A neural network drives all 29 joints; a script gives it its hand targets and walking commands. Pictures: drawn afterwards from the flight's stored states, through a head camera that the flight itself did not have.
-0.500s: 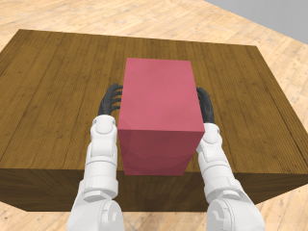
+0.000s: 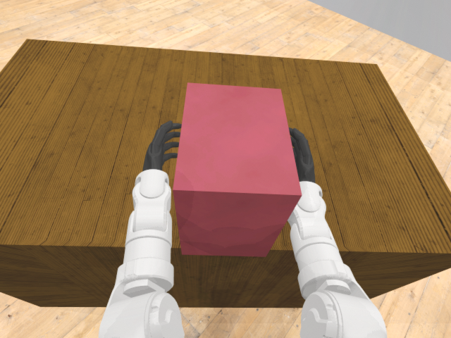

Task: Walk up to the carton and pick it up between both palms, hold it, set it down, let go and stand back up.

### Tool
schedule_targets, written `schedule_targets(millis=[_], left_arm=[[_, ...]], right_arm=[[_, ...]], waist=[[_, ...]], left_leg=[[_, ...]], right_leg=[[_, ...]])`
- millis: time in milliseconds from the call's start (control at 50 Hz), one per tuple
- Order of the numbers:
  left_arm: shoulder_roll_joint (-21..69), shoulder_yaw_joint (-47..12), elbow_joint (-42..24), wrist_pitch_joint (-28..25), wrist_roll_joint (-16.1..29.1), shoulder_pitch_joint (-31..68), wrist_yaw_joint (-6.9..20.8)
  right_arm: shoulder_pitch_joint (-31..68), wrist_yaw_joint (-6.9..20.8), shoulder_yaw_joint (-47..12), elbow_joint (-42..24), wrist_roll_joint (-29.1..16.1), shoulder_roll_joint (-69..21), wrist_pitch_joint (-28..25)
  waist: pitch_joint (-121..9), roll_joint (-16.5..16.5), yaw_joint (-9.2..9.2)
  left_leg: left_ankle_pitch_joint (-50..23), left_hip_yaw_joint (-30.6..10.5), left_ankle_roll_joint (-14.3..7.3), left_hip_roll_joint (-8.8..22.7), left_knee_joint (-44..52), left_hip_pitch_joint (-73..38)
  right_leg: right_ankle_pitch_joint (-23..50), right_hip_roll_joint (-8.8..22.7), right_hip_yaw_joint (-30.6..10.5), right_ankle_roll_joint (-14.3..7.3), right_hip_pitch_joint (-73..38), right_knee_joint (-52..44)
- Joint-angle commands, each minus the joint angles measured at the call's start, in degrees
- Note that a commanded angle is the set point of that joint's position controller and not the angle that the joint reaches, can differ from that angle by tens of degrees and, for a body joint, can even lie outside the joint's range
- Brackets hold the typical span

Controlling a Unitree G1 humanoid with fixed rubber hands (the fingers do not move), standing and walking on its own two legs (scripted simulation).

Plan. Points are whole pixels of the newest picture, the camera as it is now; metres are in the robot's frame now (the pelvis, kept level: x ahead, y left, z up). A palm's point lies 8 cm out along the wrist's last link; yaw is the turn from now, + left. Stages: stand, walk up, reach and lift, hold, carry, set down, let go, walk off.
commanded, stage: set down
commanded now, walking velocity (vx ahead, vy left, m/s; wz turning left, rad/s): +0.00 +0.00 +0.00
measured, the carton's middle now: (229, 175) +0.39 +0.00 +0.04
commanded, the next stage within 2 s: none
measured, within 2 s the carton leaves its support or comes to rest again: neither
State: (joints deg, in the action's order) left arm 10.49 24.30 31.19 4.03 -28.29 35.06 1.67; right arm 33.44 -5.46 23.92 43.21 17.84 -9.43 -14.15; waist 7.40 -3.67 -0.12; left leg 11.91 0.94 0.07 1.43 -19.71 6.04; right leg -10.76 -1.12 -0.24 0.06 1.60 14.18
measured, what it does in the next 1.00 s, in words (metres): stands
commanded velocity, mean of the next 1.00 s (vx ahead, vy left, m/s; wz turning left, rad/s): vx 0.00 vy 0.00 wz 0.00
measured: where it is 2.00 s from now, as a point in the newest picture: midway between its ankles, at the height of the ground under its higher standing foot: outside the picture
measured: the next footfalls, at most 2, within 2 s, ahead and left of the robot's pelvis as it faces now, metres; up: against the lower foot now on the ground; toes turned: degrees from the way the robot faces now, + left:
none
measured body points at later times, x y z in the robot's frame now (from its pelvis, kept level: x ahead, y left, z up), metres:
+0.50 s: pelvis +0.01 +0.00 +0.00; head +0.07 +0.04 +0.44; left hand +0.42 +0.18 +0.04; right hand +0.41 -0.14 +0.04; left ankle -0.01 +0.12 -0.75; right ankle -0.03 -0.12 -0.75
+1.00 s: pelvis -0.04 +0.00 +0.00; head -0.02 +0.03 +0.44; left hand +0.30 +0.20 +0.02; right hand +0.29 -0.19 +0.04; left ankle -0.01 +0.12 -0.75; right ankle -0.03 -0.12 -0.75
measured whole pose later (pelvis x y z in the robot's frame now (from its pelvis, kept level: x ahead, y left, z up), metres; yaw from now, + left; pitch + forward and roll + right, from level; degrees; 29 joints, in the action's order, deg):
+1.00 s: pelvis -0.04 +0.00 +0.00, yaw -1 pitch +6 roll -2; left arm -6.2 7.9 25.5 2.8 6.1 13.3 -3.2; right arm 11.9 -5.9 -1.9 32.4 -11.6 7.2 -11.2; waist -4.6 -2.9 -0.4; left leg 9.5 0.9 0.7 2.7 -23.7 20.3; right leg -8.5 -2.3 -0.3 -0.1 16.2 18.5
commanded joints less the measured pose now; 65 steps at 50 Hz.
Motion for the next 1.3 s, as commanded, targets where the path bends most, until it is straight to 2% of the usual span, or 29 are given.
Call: schedule_targets(millis=[0,40,100,160,220,300,360,420,460,560,620,720,800,820,920,1000,1060,1140,1200,1280], left_arm=[[7.66,-3.95,7.99,-1.65,1.79,16.14,1.67],[0.84,-3.06,8.03,-2.38,3.78,15.96,-0.42],[-9.48,-3.99,8.82,-3.28,8.49,18.1,-4.2],[-12.08,-9.35,7.0,-5.45,14.75,22.2,-7.49],[-12.55,-14.33,6.8,-8.74,19.2,24.61,-8.91],[-14.09,-17.99,8.7,-10.52,22.66,23.65,-8.9],[-14.28,-19.36,9.51,-9.48,23.46,19.63,-7.66],[-14.49,-19.42,8.97,-7.27,23.46,16.09,-6.56],[-14.91,-18.9,6.75,-5.65,23.39,13.94,-6.03],[-15.07,-17.62,-3.41,-2.72,23.65,6.19,-5.11],[-15.27,-17.58,-11.21,-2.86,24.44,1.35,-4.8],[-16.65,-19.73,-22.42,-5.48,27.46,-4.48,-4.56],[-18.54,-21.44,-26.89,-6.43,30.23,-9.1,-3.62],[-19.4,-21.68,-27.03,-6.35,31.08,-8.11,-3.53],[-21.89,-23.27,-23.62,-4.06,35.09,-1.3,-4.86],[-22.69,-23.85,-17.92,-0.86,36.23,2.36,-6.04],[-22.83,-23.81,-14.39,1.19,36.47,4.34,-6.47],[-22.74,-22.79,-15.82,2.82,36.23,1.5,-6.7],[-22.82,-21.89,-19.9,3.61,35.77,-2.36,-6.44],[-22.5,-22.46,-25.92,4.15,36.25,-6.26,-6.14]], right_arm=[[20.63,4.36,-10.01,6.07,0.65,-9.34,-0.34],[19.57,2.9,-9.95,6.57,-2.22,-2.01,-0.35],[21.12,0.31,-12.2,7.98,-8.93,9.62,0.24],[25.28,-1.71,-15.8,7.8,-16.19,13.23,0.14],[27.08,-2.97,-16.94,5.75,-18.97,13.58,-1.33],[26.12,-3.49,-18.69,3.18,-21.77,16.54,-3.0],[21.73,-3.03,-20.27,4.41,-23.7,19.14,-3.24],[18.7,-2.67,-21.28,5.93,-25.64,21.61,-2.96],[17.06,-2.46,-21.67,6.08,-26.83,23.25,-2.73],[10.11,-2.24,-24.31,2.21,-29.49,25.14,-3.42],[4.82,-2.12,-26.09,-2.61,-30.51,25.13,-4.5],[-1.6,-1.71,-26.8,-13.94,-30.85,25.09,-5.95],[-5.27,-1.27,-26.54,-25.43,-30.42,25.33,-5.74],[-4.09,-1.05,-26.09,-27.75,-30.15,25.7,-4.99],[1.96,0.52,-23.06,-32.48,-28.58,25.25,1.7],[1.82,1.48,-20.08,-28.23,-27.6,23.36,8.08],[2.9,1.59,-18.99,-24.53,-27.04,21.82,11.36],[0.23,1.38,-19.08,-26.26,-27.27,20.71,12.99],[-2.95,0.97,-19.82,-31.3,-27.51,20.67,12.82],[-7.69,0.53,-20.48,-36.96,-27.62,20.96,12.18]], waist=[[-19.61,1.88,3.29],[-19.94,2.31,3.29],[-21.49,4.05,3.35],[-29.5,6.19,2.34],[-40.62,8.17,0.15],[-50.8,11.0,-0.35],[-50.01,12.49,-0.7],[-46.11,13.23,-0.6],[-43.25,13.3,-0.3],[-40.35,13.48,0.47],[-41.8,13.33,0.64],[-44.05,11.93,-0.12],[-42.81,9.57,-0.89],[-41.95,8.95,-0.95],[-33.58,6.93,-0.14],[-25.51,6.08,0.25],[-22.4,5.38,0.76],[-23.75,4.49,1.56],[-25.96,3.8,1.87],[-28.2,3.84,1.03]], left_leg=[[-14.42,7.06,-0.92,-2.28,3.53,1.45],[-14.55,6.92,-0.71,-2.38,3.15,1.54],[-15.28,6.47,0.08,-2.5,1.99,2.95],[-20.28,5.32,1.81,-2.42,-1.6,3.4],[-27.18,4.06,3.43,-2.05,-6.47,0.51],[-37.18,2.83,4.66,-1.22,-10.86,-3.33],[-44.86,1.59,5.3,-0.36,-12.01,-6.68],[-48.65,0.82,5.78,0.19,-11.85,-9.54],[-49.78,0.6,5.94,0.35,-11.36,-10.99],[-53.93,0.15,6.13,0.31,-11.19,-14.42],[-55.98,0.14,6.14,0.07,-11.25,-14.54],[-51.97,0.35,5.39,-1.06,-9.84,-11.15],[-43.67,0.36,3.97,-2.42,-7.32,-9.24],[-40.17,0.49,3.5,-2.66,-6.58,-8.79],[-15.77,2.16,0.82,-2.35,-1.96,-4.42],[1.17,2.64,-0.66,-1.61,2.14,-0.61],[8.29,2.49,-1.27,-1.66,3.46,1.46],[7.32,2.06,-1.46,-2.17,2.75,0.34],[3.14,1.92,-1.36,-2.73,2.03,-1.39],[-1.75,1.6,-0.84,-3.07,1.18,-3.41]], right_leg=[[19.12,0.21,4.65,3.11,-2.4,2.23],[19.11,0.06,4.37,3.02,-1.9,2.36],[19.74,-0.72,3.65,2.44,-0.02,3.09],[23.54,-2.11,2.75,1.46,1.97,4.58],[29.49,-2.66,2.25,0.92,4.09,6.3],[35.09,-3.27,2.04,0.47,8.66,7.94],[36.31,-3.86,2.57,0.23,12.44,7.53],[34.41,-4.15,3.15,0.16,14.62,6.21],[33.24,-4.29,3.43,0.17,14.94,5.4],[35.49,-4.26,3.44,-0.07,13.56,4.81],[40.08,-3.93,2.93,-0.52,10.87,5.03],[44.16,-3.35,1.84,-0.81,5.52,5.68],[41.23,-3.35,1.78,0.19,2.87,6.42],[37.68,-3.33,1.82,0.4,3.37,6.39],[8.09,-2.41,1.66,-1.06,10.2,4.24],[-8.81,-1.1,1.38,-1.52,15.17,2.61],[-15.26,-0.33,0.48,-1.25,16.77,2.46],[-14.62,-0.04,-0.24,-0.76,15.48,2.89],[-10.75,-0.33,-0.21,-0.25,12.79,3.28],[-5.78,-0.92,0.84,0.14,10.81,3.76]])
